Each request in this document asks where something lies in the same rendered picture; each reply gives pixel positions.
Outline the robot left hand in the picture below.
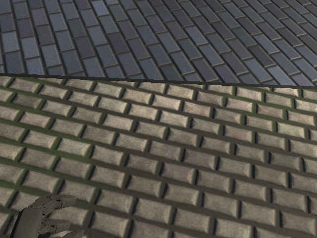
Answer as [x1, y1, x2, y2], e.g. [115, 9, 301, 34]
[9, 193, 84, 238]

